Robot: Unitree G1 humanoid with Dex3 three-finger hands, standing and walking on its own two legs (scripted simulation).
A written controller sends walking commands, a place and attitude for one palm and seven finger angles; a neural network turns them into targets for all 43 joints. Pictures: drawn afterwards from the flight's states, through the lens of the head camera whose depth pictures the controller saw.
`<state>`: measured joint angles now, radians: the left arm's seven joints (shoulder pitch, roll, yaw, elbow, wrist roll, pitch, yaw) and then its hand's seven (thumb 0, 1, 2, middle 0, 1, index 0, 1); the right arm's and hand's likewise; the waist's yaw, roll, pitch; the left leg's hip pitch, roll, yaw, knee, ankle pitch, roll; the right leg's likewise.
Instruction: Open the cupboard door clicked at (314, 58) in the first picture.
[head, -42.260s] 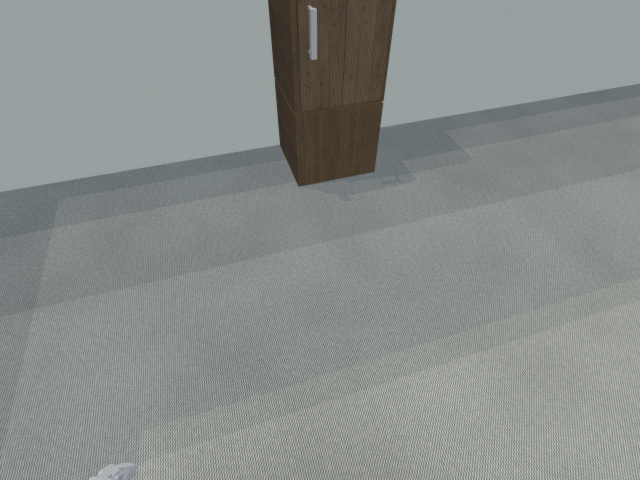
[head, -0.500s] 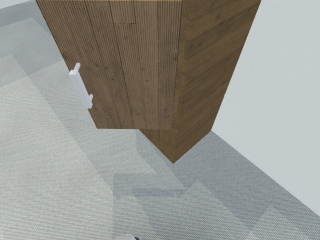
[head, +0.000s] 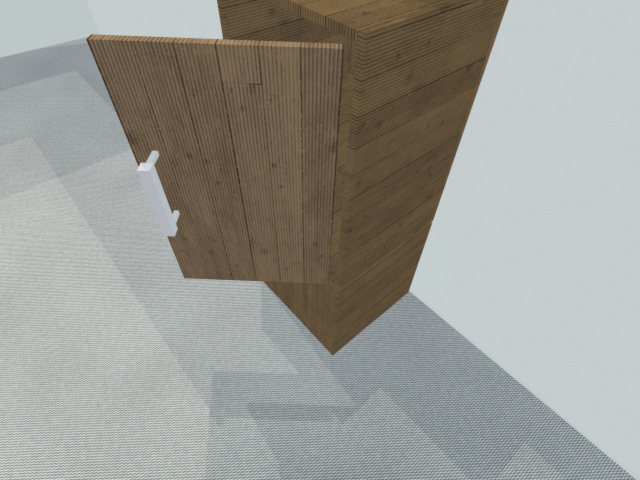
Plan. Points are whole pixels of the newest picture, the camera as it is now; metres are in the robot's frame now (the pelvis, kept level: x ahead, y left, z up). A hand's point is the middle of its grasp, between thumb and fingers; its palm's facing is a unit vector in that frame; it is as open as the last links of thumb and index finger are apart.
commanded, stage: come to a stop and stand still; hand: left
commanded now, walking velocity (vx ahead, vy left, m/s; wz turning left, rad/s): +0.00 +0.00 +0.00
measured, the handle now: (162, 195) +0.60 +0.34 -0.03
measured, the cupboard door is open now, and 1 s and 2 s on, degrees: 47 47 47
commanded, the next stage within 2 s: look again from close up in 0.02 s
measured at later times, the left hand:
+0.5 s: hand out of the picture -0.01 +0.20 -0.18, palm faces +0.02 -0.98 -0.19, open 7.3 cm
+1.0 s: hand out of the picture -0.05 +0.23 -0.20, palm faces +0.09 -0.98 -0.15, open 7.3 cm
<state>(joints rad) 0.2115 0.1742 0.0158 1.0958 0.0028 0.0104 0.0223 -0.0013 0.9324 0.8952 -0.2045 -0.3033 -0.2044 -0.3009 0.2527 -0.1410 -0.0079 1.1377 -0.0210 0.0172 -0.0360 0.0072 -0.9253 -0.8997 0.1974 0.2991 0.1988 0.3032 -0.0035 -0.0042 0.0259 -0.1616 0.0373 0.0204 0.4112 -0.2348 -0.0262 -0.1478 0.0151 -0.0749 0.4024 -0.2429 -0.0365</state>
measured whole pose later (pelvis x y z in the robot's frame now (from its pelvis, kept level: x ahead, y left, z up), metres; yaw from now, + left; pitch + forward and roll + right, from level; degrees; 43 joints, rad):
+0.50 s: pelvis -0.02 +0.03 -0.01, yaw +0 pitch -2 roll +0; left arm 0.30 0.14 -0.01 1.10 0.02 -0.01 0.04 0.00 0.91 0.90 -0.20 -0.30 -0.20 -0.30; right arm 0.28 -0.16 0.00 1.07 -0.02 -0.01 -0.03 0.01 -0.94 -0.90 0.20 0.30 0.20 0.30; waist 0.00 0.00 0.01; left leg -0.20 0.00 0.05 0.49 -0.26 0.02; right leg -0.20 -0.03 -0.05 0.50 -0.27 0.00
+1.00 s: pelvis -0.01 +0.06 -0.01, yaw +1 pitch -1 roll -1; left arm 0.38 0.16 0.04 1.07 0.03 0.02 0.03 0.00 0.91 0.90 -0.20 -0.30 -0.20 -0.30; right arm 0.37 -0.15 -0.01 1.08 -0.03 0.01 -0.01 0.00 -0.91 -0.90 0.20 0.30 0.20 0.30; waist 0.02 -0.04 -0.01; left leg -0.26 -0.02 0.07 0.58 -0.30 0.06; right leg -0.24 -0.07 -0.05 0.56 -0.31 0.02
